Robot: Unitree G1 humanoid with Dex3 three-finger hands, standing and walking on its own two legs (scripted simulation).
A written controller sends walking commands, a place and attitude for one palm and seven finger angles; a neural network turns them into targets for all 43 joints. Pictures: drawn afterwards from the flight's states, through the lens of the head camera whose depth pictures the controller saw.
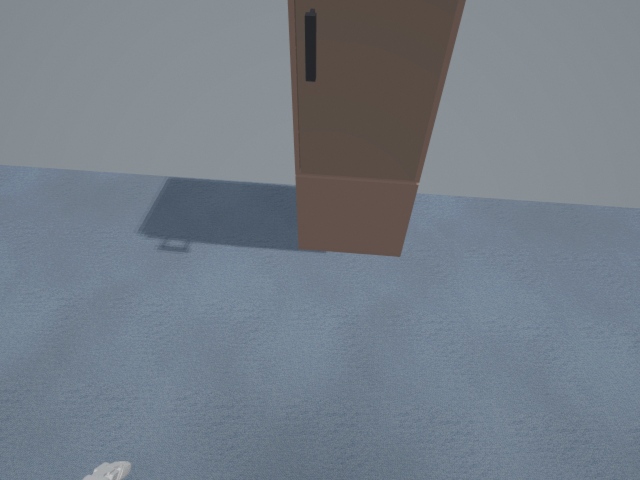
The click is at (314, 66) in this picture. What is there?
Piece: cupboard door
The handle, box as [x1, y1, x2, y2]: [305, 9, 315, 81]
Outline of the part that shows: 310,9 309,12 305,13 305,66 306,80 314,81 315,13 314,9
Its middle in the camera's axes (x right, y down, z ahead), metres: -0.03 -0.49 +0.99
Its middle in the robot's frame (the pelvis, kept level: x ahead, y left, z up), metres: +1.08 +0.09 +0.09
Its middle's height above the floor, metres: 0.86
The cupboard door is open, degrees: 0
